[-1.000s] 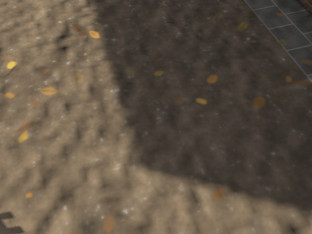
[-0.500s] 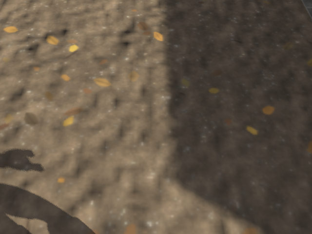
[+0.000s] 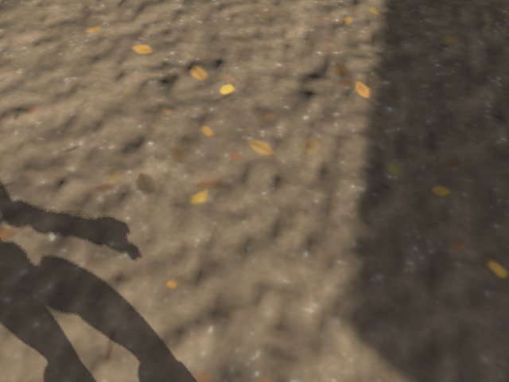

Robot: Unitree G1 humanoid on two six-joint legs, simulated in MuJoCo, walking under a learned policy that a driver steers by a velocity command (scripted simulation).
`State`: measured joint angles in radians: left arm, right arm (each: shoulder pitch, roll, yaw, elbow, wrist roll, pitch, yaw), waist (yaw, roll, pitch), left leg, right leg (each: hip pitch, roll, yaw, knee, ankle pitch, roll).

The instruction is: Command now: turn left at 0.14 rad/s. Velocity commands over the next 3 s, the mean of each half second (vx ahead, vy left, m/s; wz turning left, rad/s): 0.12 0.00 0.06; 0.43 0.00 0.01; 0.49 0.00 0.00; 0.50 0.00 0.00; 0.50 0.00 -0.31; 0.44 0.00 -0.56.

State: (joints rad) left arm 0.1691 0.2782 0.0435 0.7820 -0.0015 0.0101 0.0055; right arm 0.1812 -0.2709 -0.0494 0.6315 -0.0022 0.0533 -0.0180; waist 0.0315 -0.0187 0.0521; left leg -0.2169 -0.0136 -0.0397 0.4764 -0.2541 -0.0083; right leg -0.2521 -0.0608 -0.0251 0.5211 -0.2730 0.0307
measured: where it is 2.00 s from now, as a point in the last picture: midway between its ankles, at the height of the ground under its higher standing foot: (280, 250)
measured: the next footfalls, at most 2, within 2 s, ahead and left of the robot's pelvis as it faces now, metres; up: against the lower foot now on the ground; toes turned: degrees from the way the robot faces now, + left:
left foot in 0.98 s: +0.46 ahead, +0.09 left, +0.00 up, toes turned +1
right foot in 1.50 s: +0.75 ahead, -0.15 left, +0.00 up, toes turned -2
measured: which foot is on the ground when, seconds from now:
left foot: down 0.00-0.48, up 0.50-0.96, down 0.98-1.00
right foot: down 0.00-1.00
